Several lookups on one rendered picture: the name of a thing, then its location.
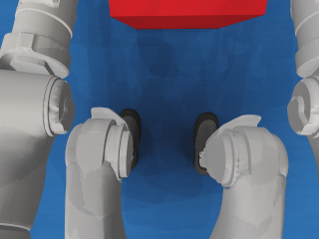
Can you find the robot right forearm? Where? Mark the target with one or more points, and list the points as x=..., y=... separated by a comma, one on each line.
x=305, y=17

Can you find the robot shin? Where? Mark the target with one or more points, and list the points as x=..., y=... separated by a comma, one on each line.
x=97, y=113
x=245, y=120

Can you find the right robot shin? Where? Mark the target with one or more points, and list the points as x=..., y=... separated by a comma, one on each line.
x=245, y=120

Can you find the robot left upper arm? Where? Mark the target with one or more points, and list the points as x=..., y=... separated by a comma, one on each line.
x=34, y=109

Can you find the robot left forearm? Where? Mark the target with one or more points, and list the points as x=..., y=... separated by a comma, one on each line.
x=40, y=39

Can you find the carton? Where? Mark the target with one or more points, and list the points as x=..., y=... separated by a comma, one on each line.
x=185, y=14

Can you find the robot right upper arm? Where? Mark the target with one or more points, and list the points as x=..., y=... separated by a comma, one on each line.
x=303, y=112

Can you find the left robot shin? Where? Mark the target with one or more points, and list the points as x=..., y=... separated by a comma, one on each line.
x=97, y=113

